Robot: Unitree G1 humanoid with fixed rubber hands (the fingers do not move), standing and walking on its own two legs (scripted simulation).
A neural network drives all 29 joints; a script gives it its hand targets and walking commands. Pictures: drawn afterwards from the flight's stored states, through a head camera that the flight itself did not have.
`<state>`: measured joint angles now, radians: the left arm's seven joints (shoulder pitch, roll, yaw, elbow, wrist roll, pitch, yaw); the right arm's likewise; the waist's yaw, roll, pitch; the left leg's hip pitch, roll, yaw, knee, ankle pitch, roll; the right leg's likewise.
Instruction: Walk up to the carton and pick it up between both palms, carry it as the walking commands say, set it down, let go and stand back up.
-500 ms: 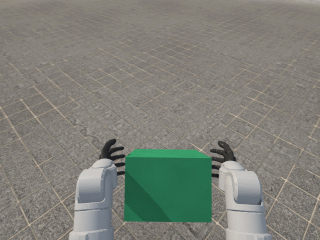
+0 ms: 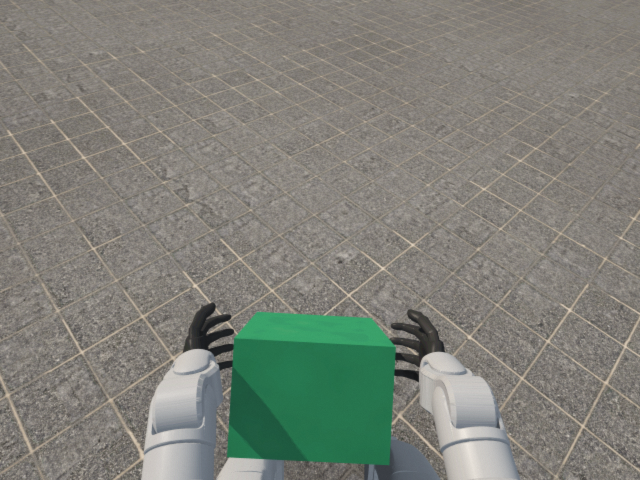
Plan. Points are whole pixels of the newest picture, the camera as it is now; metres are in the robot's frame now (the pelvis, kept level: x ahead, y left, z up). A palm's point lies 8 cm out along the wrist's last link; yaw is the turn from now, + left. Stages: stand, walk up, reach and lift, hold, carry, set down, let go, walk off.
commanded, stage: carry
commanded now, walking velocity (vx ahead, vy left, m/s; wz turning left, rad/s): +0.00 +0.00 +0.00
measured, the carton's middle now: (311, 375) +0.30 +0.02 -0.12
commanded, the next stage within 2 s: none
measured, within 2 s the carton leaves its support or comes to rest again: neither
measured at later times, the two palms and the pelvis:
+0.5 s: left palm (43, 390) +0.17 +0.27 +0.12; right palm (375, 411) +0.16 -0.03 +0.12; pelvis -0.11 +0.13 +0.07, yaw -5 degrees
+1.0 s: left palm out of the picture +0.09 +0.31 +0.11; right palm out of the picture +0.07 +0.01 +0.10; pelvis -0.20 +0.17 +0.07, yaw -4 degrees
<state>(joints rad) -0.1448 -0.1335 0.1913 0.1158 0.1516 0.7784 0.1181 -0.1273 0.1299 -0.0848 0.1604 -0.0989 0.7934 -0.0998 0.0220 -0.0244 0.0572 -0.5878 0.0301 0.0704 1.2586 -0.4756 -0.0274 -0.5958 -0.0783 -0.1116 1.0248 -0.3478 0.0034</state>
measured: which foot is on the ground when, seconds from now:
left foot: up 0.00-0.00, down 0.02-0.38, up 0.40-0.52, down 0.54-1.00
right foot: down 0.00-0.06, up 0.08-0.36, down 0.38-1.00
